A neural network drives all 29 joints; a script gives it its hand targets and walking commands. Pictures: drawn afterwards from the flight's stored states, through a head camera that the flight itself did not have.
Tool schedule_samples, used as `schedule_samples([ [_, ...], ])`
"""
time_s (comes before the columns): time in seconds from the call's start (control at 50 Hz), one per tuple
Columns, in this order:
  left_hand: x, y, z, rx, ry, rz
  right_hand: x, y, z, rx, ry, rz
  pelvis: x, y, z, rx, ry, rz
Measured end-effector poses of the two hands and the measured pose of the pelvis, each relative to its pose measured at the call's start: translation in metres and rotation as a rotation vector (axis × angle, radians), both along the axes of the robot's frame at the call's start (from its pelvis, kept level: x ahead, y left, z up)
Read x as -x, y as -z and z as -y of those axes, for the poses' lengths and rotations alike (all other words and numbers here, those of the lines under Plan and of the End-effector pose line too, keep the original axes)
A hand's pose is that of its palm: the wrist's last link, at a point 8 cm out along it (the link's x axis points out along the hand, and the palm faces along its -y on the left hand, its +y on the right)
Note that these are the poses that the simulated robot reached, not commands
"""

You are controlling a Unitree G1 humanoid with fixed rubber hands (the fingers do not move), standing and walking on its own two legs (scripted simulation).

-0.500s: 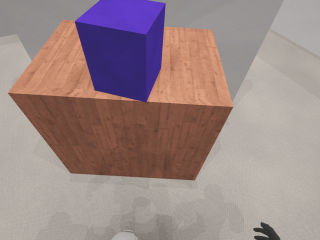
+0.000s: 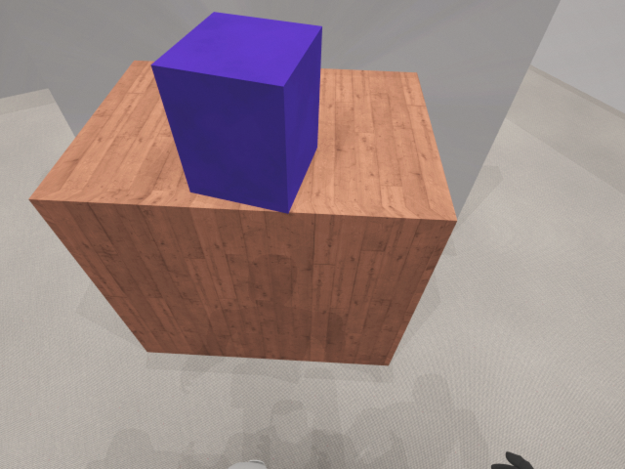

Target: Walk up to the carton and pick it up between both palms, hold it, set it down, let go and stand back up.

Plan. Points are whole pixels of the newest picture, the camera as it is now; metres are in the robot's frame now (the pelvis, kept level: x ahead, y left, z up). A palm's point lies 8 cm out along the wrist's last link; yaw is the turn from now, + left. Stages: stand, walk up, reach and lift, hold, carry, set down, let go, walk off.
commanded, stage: walk up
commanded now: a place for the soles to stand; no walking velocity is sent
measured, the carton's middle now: (251, 114) +0.68 +0.12 +0.08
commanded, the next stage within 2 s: none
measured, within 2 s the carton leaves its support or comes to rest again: neither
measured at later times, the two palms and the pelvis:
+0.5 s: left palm out of the picture +0.15 +0.45 -0.10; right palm (431, 465) +0.16 -0.16 -0.10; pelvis +0.11 +0.14 +0.01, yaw +3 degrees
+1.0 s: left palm out of the picture +0.23 +0.50 -0.07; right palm (380, 351) +0.32 -0.11 -0.11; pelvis +0.24 +0.18 +0.01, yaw +5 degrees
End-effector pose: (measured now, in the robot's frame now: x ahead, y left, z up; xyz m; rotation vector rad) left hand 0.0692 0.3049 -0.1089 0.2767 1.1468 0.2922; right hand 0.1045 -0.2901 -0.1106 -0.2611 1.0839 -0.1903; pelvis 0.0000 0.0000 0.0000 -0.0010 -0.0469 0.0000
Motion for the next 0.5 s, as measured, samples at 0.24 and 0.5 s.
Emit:
schedule_samples([
  [0.24,0.005,-0.006,-0.063,-0.050,-0.060,-0.036,-0.039,0.017,-0.063,-0.081,-0.036,-0.035,-0.051,0.005,-0.052,0.018,-0.034,0.032],
  [0.5,-0.079,-0.008,-0.148,-0.006,-0.036,0.034,-0.057,-0.006,-0.134,0.005,-0.007,-0.114,-0.112,-0.006,-0.135,0.056,-0.048,0.054],
])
